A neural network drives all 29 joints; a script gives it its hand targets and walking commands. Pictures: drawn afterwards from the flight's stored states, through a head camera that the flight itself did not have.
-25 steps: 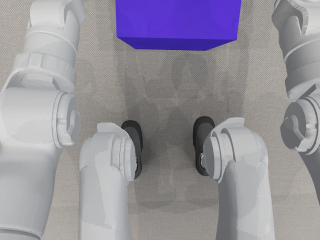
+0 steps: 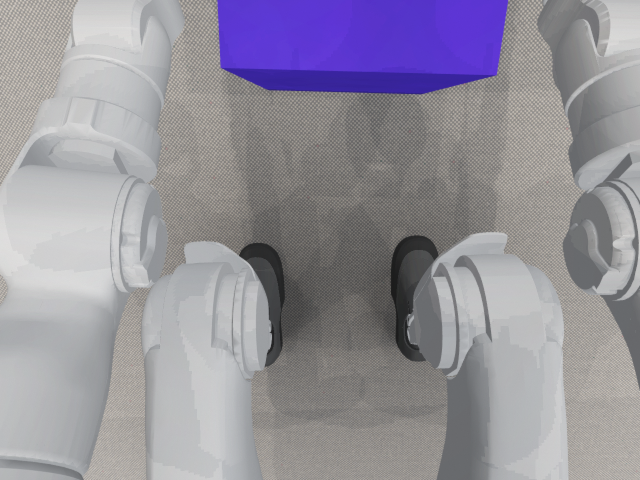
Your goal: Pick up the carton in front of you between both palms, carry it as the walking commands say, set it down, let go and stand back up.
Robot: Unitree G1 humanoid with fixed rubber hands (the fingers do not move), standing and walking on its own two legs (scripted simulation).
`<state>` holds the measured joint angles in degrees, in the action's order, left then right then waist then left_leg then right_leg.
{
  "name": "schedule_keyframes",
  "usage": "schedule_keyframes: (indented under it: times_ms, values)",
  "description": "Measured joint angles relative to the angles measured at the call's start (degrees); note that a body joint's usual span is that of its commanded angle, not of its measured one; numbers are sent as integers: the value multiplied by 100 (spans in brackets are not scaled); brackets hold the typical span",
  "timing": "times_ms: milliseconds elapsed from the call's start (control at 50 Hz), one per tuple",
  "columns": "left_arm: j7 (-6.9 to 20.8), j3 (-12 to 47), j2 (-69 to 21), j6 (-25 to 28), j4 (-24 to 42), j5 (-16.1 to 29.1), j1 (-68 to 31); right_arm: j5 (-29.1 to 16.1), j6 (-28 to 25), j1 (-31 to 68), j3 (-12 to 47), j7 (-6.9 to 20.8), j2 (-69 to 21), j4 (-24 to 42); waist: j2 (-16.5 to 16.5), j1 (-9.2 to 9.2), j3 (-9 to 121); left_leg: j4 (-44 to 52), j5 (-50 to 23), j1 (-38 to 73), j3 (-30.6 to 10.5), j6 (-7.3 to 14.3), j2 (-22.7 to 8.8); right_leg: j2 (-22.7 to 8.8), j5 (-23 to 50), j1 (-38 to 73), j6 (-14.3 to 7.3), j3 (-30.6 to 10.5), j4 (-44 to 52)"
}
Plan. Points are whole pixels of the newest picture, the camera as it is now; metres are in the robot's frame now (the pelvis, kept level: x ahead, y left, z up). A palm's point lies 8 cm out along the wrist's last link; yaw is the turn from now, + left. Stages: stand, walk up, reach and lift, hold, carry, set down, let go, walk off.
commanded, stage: reach and lift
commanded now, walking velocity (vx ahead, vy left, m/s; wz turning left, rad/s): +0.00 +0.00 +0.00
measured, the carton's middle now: out of the picture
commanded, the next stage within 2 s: none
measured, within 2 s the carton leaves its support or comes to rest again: leaves its support in 0.54 s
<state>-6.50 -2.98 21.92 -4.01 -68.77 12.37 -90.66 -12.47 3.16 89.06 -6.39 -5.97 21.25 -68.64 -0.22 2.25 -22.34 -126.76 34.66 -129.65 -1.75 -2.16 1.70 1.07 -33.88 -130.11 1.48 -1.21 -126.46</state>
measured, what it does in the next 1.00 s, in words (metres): rises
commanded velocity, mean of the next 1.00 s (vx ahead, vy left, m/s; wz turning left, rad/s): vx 0.00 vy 0.00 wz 0.00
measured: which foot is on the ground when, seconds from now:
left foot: down 0.00-1.00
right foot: down 0.00-1.00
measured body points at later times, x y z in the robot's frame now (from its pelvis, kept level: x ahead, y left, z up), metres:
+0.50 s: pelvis +0.00 +0.00 -0.01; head +0.38 -0.01 +0.23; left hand +0.58 +0.13 -0.18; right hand +0.57 -0.18 -0.18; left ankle +0.10 +0.13 -0.33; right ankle +0.11 -0.12 -0.33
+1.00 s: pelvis -0.02 +0.01 +0.10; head +0.27 -0.01 +0.45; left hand +0.52 +0.13 +0.03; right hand +0.51 -0.17 +0.02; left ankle +0.10 +0.13 -0.33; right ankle +0.11 -0.13 -0.33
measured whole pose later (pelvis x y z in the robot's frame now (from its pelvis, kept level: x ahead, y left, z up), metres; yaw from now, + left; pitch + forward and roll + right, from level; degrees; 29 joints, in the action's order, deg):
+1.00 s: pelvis -0.02 +0.01 +0.10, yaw -1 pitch +43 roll +0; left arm -2.8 -30.0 1.8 -21.3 -45.3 -14.8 -69.5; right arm 14.3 22.6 68.2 -30.0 -1.5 3.2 -43.8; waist -1.1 1.3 5.2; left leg -105.4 28.0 -120.7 -2.9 -2.6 3.9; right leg 3.0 -26.8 -121.3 2.9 -3.5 -104.8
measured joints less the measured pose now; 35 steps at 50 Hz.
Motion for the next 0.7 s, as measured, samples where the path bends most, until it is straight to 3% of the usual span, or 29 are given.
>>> schedule_keyframes:
  times_ms: [140,260,360,440,520,580,700]
  values:
    - [28,70,-133,-20,13,-11,-170,-46,47,158,153,26,-105,70,-1,-15,-197,114,-105,80,-4,5,1,0,104,86,-2,4,120]
    - [-84,-292,-289,-138,15,-398,-398,310,185,411,-165,-109,-212,60,5,-19,-465,104,-131,207,-1,17,-3,10,136,213,3,0,115]
    - [140,-838,-418,-460,398,-879,-231,753,552,195,-686,232,-297,513,-15,-10,-417,-68,-103,113,-22,14,53,-33,66,149,-16,20,-66]
    - [192,-1015,-539,-645,892,-921,86,821,743,-133,-855,303,-393,1018,-12,-21,-377,-199,-24,94,-23,22,52,-27,-6,130,-24,21,-192]
    - [-44,-868,-621,-873,1325,-751,413,623,1003,-369,-632,149,-417,1367,-30,-11,-155,-217,22,13,-25,31,55,-22,-54,57,-6,18,-202]
    - [-301,-750,-714,-1093,1684,-694,676,562,1263,-628,-496,-345,-582,1784,-34,-10,125,-130,46,29,-61,-9,104,46,-52,61,32,-12,-103]
    - [-174,-1253,-1182,-1391,2431,-1076,1565,1031,1542,-1544,-1038,-163,-1065,2541,-45,-45,1247,369,0,162,-148,-175,275,209,39,142,154,-151,389]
